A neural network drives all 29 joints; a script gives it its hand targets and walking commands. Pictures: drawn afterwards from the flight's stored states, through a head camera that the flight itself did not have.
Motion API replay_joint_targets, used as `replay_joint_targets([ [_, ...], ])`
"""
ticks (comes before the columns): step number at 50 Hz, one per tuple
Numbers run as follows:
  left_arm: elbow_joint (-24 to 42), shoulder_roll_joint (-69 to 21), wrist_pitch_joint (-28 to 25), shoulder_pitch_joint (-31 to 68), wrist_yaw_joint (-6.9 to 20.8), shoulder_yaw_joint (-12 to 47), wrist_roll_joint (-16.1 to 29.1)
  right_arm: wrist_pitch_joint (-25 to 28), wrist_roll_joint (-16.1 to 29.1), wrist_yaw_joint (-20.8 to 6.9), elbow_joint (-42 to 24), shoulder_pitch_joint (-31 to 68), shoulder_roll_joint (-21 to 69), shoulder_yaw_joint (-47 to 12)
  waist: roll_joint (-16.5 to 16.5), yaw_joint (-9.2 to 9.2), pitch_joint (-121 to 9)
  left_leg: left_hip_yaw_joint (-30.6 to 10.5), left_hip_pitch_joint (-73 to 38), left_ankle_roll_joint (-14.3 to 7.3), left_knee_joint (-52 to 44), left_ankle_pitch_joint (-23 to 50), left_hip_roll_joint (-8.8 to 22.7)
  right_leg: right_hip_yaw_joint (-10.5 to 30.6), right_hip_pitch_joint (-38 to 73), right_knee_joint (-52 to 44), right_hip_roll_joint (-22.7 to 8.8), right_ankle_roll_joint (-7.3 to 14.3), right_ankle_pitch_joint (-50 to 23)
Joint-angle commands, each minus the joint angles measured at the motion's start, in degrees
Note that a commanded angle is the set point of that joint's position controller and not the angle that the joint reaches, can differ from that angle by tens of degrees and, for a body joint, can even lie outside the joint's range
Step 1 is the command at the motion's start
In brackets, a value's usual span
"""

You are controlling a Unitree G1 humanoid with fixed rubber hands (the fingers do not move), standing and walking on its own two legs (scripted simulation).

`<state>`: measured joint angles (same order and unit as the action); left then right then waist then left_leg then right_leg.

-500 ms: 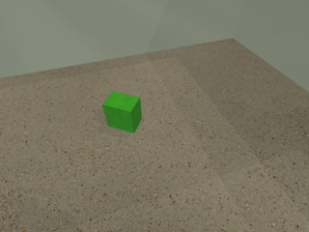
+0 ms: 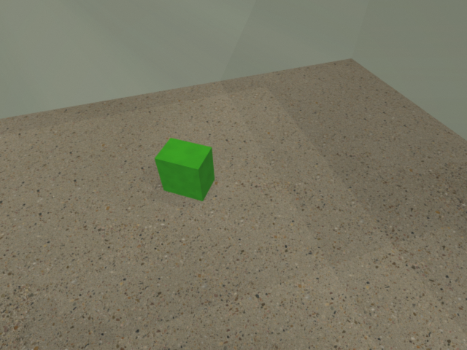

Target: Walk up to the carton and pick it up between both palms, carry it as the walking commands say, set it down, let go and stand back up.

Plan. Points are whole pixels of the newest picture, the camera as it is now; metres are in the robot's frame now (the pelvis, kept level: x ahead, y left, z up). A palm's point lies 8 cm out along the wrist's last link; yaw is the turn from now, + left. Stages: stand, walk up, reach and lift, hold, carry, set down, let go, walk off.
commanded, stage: stand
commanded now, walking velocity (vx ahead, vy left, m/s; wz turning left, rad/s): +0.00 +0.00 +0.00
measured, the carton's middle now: (186, 169) +1.15 +0.29 -0.65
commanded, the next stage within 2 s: walk up in 0.02 s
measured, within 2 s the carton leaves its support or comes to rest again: neither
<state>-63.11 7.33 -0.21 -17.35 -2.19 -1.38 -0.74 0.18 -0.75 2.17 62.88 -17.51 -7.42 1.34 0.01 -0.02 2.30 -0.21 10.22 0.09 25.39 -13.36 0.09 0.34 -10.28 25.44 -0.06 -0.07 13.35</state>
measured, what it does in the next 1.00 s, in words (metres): walks ahead: left foot, then right foot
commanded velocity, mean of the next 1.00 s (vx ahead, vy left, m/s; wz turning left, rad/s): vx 0.40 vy -0.03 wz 0.16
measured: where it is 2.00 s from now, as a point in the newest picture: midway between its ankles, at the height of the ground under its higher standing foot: (201, 268)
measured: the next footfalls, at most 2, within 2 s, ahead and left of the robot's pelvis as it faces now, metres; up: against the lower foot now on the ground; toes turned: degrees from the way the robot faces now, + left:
left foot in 0.50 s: +0.08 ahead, +0.18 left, +0.00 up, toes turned +13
right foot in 0.98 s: +0.46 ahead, -0.03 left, +0.00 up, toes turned +3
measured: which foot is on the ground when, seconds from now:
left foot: down 0.00-0.24, up 0.26-0.48, down 0.50-1.00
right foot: down 0.00-0.48, up 0.50-0.96, down 0.98-1.00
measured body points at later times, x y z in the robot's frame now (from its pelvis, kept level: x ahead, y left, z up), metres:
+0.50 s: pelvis +0.04 +0.06 -0.01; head +0.03 +0.08 +0.44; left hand -0.01 +0.31 -0.17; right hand +0.15 -0.20 -0.13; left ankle +0.04 +0.17 -0.74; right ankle +0.00 -0.12 -0.74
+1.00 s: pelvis +0.28 +0.05 -0.03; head +0.32 +0.07 +0.42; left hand +0.43 +0.30 -0.15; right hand +0.17 -0.18 -0.16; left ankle +0.05 +0.17 -0.73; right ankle +0.42 -0.03 -0.75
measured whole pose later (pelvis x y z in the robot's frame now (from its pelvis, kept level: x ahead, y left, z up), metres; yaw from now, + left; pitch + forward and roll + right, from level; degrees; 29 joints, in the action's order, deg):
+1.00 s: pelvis +0.28 +0.05 -0.03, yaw +11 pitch +2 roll -1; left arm -50.1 10.7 -4.1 -0.6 2.0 -2.8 -1.4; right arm 4.8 -0.8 0.6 64.8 -31.3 -8.3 2.1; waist -0.3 4.7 3.9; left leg 2.9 -2.0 2.0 31.7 -29.3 6.6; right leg -8.6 -28.2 31.6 -2.8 1.2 5.2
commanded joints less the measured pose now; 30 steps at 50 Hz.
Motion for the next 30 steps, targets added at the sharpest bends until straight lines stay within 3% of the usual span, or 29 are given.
replay_joint_targets([
  [1,0.0,4.0,-0.2,-3.8,-0.2,-0.5,0.0,0.2,0.0,0.2,0.0,-3.7,-4.0,0.5,0.0,0.0,2.6,-3.9,1.9,-1.9,-5.1,3.2,3.8,3.8,-1.9,-5.1,-3.8,1.8,-3.5],
  [10,-1.4,3.4,-0.2,-4.5,-0.3,0.0,0.0,0.2,0.0,0.2,1.3,-4.3,-3.4,0.0,0.0,0.01,2.9,-3.9,2.3,-1.8,-5.3,2.4,3.8,3.8,-2.3,-5.2,-3.8,1.6,-2.8],
  [11,-0.2,8.2,0.5,-6.5,-1.0,-2.9,1.0,0.6,-1.4,0.1,-2.4,-6.2,-9.4,1.5,-0.9,0.59,3.8,-8.2,5.1,-1.5,-3.8,-11.2,8.4,1.5,-3.4,1.0,-5.1,1.9,13.5],
  [12,3.9,10.6,-0.1,-5.8,-0.6,-3.8,-0.3,-0.8,-0.1,-2.1,-5.1,3.7,-10.6,3.5,3.8,-4.96,2.8,-7.3,25.9,-2.8,2.9,-34.1,2.5,8.2,5.4,-3.4,-11.8,3.6,31.9],
  [13,2.7,12.7,-0.5,-11.0,-0.8,-5.1,-0.3,-0.7,0.2,-3.3,-11.2,14.6,-6.5,2.7,-10.7,-9.25,6.5,0.0,39.1,0.5,20.0,-17.6,0.4,22.5,10.2,-14.6,-21.8,7.7,38.9],
  [14,2.3,12.3,-0.9,-11.6,-1.3,-5.3,-0.7,-0.2,-1.2,-3.9,-14.4,18.1,-4.6,2.7,-12.9,-8.45,6.5,-1.3,42.4,1.2,32.2,-9.8,4.9,28.9,7.3,-18.7,-29.2,9.3,38.8],
  [15,3.4,11.1,-1.6,-8.7,-1.3,-5.0,-0.8,0.4,-1.3,-4.2,-14.2,15.1,-4.9,3.0,-9.7,-5.05,3.5,-2.9,37.7,1.2,35.5,-4.7,6.8,24.8,3.9,-18.9,-27.6,7.7,34.2],
  [16,3.7,10.5,-2.6,-5.7,-1.1,-4.7,-0.8,1.0,-1.5,-4.6,-11.7,8.5,-5.3,3.1,-9.3,-2.02,0.0,-3.1,30.3,1.1,37.0,-2.6,6.9,19.4,1.2,-18.8,-24.3,6.4,28.7],
  [18,4.1,10.6,-3.8,-0.9,-0.7,-4.1,-0.7,1.1,-1.3,-5.4,-8.8,0.4,-4.4,3.2,-9.1,1.78,0.6,0.3,18.1,0.9,30.4,-3.4,5.5,6.8,-7.4,-20.4,-19.5,4.1,21.3],
  [20,4.1,11.3,-4.2,1.7,0.0,-3.9,-1.0,0.5,-0.9,-5.5,-8.8,-0.9,-4.0,3.0,-11.0,3.19,3.2,4.2,7.9,0.7,19.9,-6.9,3.9,0.3,-13.2,-20.1,-16.7,3.4,19.6],
  [22,2.5,12.2,-3.8,0.4,0.6,-4.3,-1.5,0.8,-0.9,-4.9,-9.5,-0.3,-4.3,2.5,-11.9,3.63,3.7,9.4,1.7,1.5,13.8,-8.0,1.9,-3.6,-14.2,-14.9,-14.3,4.6,23.9],
  [23,1.8,12.5,-3.1,0.9,0.7,-4.7,-1.5,1.4,-0.8,-4.4,-8.6,-3.5,-5.6,2.6,-9.4,5.76,3.3,12.4,-4.4,2.1,10.6,-6.4,0.3,-6.7,-16.9,-8.3,-11.5,4.8,27.9],
  [24,1.9,11.7,-2.6,0.0,1.2,-4.4,-2.0,2.0,-0.9,-3.8,-5.6,-9.1,-6.8,2.9,-0.4,7.66,2.6,13.4,-10.0,2.5,6.4,-9.0,-1.0,-9.0,-19.6,4.2,-8.8,4.6,28.5],
  [25,3.7,9.0,-2.7,1.0,2.0,-3.1,-2.1,2.9,-1.6,-3.0,-2.5,-17.3,-10.2,3.6,13.7,10.5,1.7,4.2,-17.5,1.8,1.6,-13.7,5.7,-11.2,-28.7,25.0,-5.6,3.6,24.3],
  [26,8.9,5.2,-3.4,7.2,2.9,-2.0,-2.3,4.0,-1.9,-2.3,-2.3,-21.7,-14.9,3.5,21.6,11.3,2.6,-25.5,-15.4,-1.7,-11.2,-28.6,22.6,-5.1,-41.2,41.4,-2.5,2.2,22.4],
  [27,12.5,4.2,-4.0,9.2,3.7,-2.2,-2.0,3.5,-1.3,-2.2,-2.8,-17.1,-17.0,3.6,20.6,8.52,3.9,-42.2,-8.5,-8.9,-23.5,-45.0,27.6,0.2,-44.5,47.1,-6.0,2.5,15.2],
  [28,13.2,6.3,-4.6,9.4,4.3,-2.7,-2.0,3.5,-1.1,-2.4,-4.4,-11.3,-16.2,3.5,14.1,5.27,6.7,-42.8,-4.3,-10.9,-24.8,-46.0,28.0,1.0,-43.8,49.6,-8.4,1.5,8.9],
  [29,12.2,7.7,-4.8,9.0,4.7,-3.3,-1.9,4.1,-0.6,-2.4,-6.1,-6.3,-14.3,3.3,6.8,3.39,7.9,-34.0,-2.2,-9.7,-21.3,-33.5,25.2,1.2,-41.5,48.4,-10.4,0.4,1.7],
  [30,10.4,7.8,-4.4,6.5,4.6,-3.3,-1.5,4.8,-0.4,-2.5,-6.9,-4.0,-12.3,3.0,3.4,1.72,6.1,-24.4,-0.3,-7.6,-18.7,-20.9,20.8,0.8,-36.1,45.4,-11.0,-0.6,-2.3],
])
